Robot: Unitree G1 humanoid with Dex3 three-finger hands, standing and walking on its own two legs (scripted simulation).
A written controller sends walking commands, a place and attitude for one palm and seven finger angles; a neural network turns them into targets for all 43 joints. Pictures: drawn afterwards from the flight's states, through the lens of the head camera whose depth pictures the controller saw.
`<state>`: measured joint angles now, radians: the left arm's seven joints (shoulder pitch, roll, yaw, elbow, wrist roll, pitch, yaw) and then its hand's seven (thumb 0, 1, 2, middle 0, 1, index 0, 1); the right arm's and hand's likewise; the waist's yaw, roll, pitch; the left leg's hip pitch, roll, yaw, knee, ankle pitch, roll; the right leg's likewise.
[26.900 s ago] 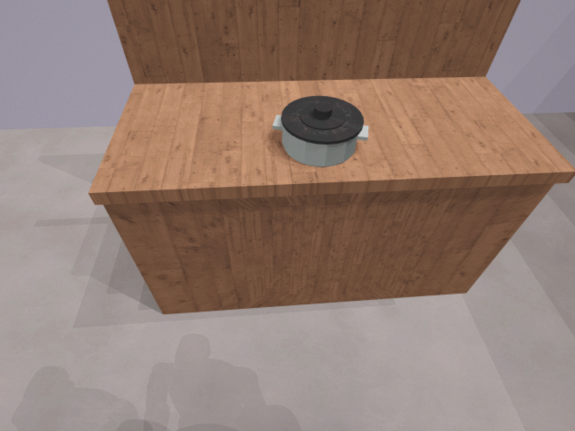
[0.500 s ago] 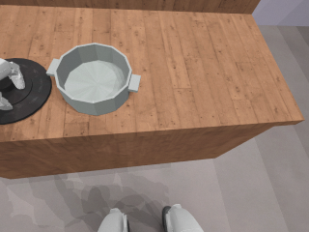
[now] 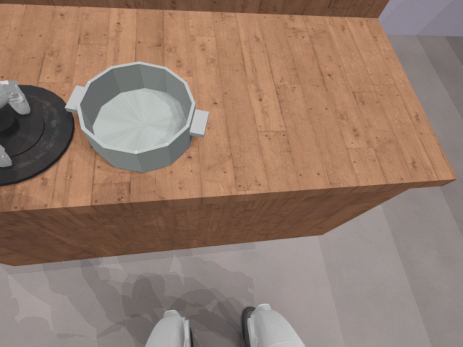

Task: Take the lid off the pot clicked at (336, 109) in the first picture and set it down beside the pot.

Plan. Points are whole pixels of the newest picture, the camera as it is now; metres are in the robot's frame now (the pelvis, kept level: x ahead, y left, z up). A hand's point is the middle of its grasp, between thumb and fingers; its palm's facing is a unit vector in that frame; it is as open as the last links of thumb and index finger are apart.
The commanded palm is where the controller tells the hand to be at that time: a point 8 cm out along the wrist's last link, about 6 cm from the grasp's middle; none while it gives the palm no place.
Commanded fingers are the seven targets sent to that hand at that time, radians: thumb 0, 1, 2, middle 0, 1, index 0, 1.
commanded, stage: raise the empty hand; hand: left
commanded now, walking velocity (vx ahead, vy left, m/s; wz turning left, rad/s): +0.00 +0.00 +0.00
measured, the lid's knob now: (2, 123) +0.50 +0.37 -0.01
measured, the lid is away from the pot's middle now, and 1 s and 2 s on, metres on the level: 0.23 0.23 0.23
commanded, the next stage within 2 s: draw the hand back to the body in 1.18 s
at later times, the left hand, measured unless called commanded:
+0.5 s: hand out of the picture +0.46 +0.36 +0.08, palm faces -0.46 -0.15 -0.88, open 10.8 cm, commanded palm +0.49 +0.36 +0.13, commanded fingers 0.00 0.15 0.30 -0.26 -1.03 -0.26 -1.03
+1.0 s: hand out of the picture +0.45 +0.37 +0.13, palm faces -0.42 -0.16 -0.90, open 10.8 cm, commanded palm +0.48 +0.37 +0.19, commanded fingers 0.00 0.15 0.30 -0.26 -1.03 -0.26 -1.03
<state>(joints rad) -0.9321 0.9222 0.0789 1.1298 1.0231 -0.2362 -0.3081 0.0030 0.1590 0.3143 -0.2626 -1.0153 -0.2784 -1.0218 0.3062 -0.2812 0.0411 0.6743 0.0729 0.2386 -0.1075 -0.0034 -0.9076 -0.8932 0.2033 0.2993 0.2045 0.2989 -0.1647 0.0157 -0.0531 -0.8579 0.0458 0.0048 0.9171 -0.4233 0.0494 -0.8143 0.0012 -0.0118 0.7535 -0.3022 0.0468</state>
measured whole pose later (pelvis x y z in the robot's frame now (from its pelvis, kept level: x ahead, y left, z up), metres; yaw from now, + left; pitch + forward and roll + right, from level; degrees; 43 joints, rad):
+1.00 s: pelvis +0.01 +0.01 +0.03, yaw +1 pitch +13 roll -4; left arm -0.98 0.90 0.02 1.09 0.96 -0.19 -0.41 0.00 0.16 0.30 -0.27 -1.03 -0.28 -1.02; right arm 0.31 -0.29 0.03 0.69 0.10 0.20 -0.09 0.00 -0.91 -0.89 0.20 0.30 0.20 0.30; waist -0.11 0.02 -0.05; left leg -0.57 0.01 0.02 0.69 -0.35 0.07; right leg -0.52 -0.03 0.00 0.51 -0.22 0.04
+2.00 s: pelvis +0.03 -0.01 +0.05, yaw +2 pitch +3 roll -2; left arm -0.55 0.51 0.29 0.64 0.06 -0.08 0.02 0.00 0.17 0.32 -0.27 -1.01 -0.27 -1.01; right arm 0.23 -0.24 0.06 0.63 0.07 0.05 -0.08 0.00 -0.91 -0.89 0.20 0.30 0.20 0.30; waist -0.01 0.01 0.03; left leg -0.22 0.01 0.02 0.46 -0.29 0.03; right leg -0.20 -0.03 0.00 0.35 -0.20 0.03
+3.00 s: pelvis +0.03 -0.05 +0.05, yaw +3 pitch -3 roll -1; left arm 0.20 0.33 0.33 -0.15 -0.08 -0.08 0.10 0.02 0.88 0.90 -0.20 -0.31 -0.21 -0.31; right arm 0.15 -0.23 0.03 0.67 0.03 -0.09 -0.08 0.01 -0.91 -0.89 0.20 0.30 0.20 0.30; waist 0.06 0.07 0.04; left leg -0.08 0.05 0.00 0.40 -0.27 -0.03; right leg -0.09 0.01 -0.03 0.36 -0.22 0.00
